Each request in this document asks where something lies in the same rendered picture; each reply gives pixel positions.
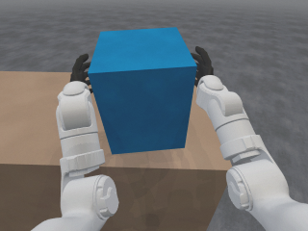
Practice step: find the pedestal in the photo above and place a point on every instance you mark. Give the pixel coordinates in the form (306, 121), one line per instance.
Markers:
(161, 190)

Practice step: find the robot left forearm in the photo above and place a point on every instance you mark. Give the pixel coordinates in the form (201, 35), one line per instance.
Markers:
(78, 130)

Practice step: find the carton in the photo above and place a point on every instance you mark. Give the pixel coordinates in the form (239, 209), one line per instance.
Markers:
(142, 81)

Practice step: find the right robot upper arm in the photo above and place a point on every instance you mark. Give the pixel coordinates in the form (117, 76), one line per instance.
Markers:
(259, 188)

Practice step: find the robot right forearm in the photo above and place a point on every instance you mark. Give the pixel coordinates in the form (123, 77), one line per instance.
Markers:
(238, 141)

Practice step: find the robot right hand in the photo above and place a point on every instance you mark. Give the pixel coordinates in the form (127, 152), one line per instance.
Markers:
(204, 65)

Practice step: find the left robot upper arm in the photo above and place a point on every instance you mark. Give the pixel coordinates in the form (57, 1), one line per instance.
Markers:
(86, 205)

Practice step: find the robot left hand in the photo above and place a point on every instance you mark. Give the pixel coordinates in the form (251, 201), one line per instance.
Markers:
(78, 69)

